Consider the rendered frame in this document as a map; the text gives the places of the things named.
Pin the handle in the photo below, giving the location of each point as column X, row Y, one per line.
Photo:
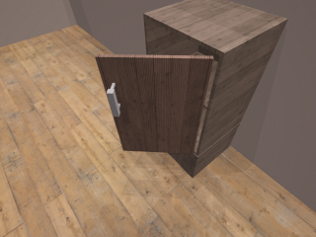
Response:
column 113, row 101

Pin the cupboard door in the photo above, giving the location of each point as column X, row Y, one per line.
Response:
column 161, row 99

